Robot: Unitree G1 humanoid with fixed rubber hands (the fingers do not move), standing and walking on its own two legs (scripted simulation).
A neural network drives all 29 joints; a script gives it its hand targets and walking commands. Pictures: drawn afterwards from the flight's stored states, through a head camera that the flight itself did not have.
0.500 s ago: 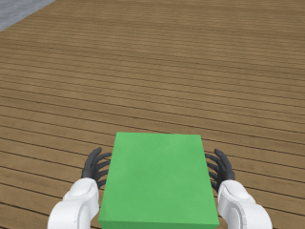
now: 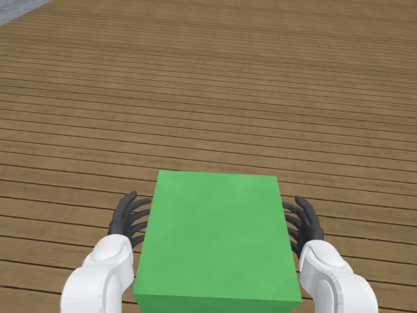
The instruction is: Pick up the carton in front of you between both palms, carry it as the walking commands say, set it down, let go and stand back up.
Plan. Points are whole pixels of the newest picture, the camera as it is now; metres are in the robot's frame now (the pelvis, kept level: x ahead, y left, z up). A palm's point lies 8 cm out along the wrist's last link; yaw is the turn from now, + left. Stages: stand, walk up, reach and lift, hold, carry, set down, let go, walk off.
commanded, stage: carry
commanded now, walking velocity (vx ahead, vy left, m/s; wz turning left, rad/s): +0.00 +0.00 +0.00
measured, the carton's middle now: (212, 257) +0.24 +0.00 +0.01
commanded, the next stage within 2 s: hold in 1.26 s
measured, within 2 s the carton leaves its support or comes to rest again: neither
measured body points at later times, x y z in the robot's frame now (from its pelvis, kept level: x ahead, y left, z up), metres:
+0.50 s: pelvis +0.01 -0.01 -0.01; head -0.01 -0.01 +0.44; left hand +0.25 +0.14 +0.06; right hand +0.25 -0.17 +0.06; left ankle +0.03 +0.09 -0.74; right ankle -0.10 -0.12 -0.74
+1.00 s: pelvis -0.03 -0.01 +0.00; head -0.04 -0.01 +0.45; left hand +0.26 +0.13 +0.01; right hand +0.26 -0.17 +0.02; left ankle +0.03 +0.09 -0.74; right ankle -0.10 -0.12 -0.74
